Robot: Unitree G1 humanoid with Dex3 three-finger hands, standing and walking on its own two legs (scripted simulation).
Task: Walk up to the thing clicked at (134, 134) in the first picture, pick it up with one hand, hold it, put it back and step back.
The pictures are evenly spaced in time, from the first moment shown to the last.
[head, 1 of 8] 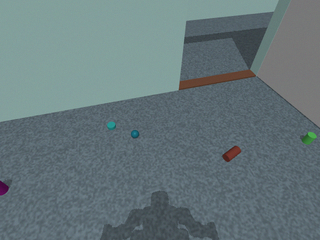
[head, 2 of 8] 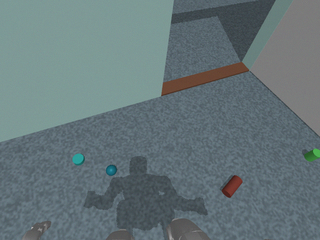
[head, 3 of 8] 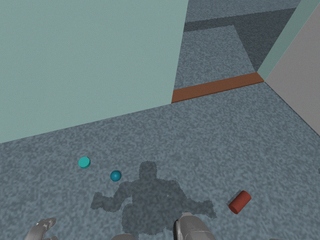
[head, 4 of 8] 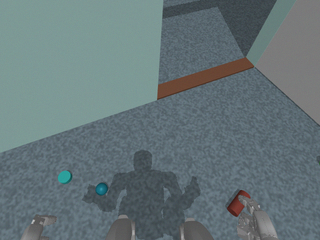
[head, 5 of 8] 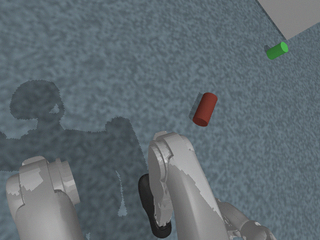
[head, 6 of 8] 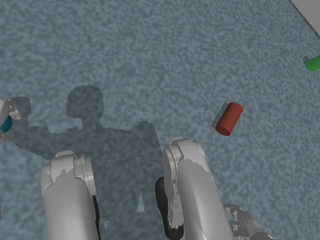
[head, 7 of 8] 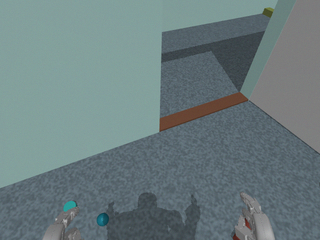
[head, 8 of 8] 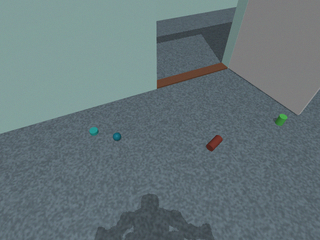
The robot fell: no
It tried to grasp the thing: yes
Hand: left
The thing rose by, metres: 0.70
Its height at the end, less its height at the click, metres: +0.00
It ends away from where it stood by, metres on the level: 0.02
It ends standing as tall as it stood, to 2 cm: yes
